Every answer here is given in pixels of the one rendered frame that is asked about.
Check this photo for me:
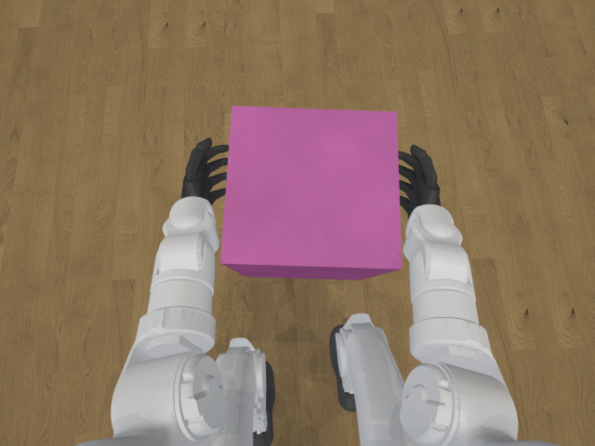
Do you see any right robot thigh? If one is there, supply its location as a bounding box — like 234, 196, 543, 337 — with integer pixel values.
336, 322, 419, 446

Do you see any left robot thigh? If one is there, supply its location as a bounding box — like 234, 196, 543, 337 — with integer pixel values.
202, 347, 267, 446

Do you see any robot left forearm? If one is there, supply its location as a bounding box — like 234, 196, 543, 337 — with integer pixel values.
111, 196, 219, 428

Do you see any right robot upper arm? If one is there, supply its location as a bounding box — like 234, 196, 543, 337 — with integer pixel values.
399, 361, 561, 446

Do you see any robot right forearm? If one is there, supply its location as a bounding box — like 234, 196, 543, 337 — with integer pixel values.
403, 204, 518, 435

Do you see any robot left hand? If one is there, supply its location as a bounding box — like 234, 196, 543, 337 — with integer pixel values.
181, 138, 229, 205

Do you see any carton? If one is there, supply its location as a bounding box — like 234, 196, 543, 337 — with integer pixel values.
220, 106, 402, 281

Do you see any robot thigh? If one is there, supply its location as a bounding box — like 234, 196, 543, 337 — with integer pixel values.
336, 322, 419, 446
202, 347, 267, 446

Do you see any left robot upper arm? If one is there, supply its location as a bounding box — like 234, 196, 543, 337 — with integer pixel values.
75, 350, 228, 446

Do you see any robot right hand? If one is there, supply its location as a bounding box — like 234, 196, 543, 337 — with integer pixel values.
398, 145, 441, 219

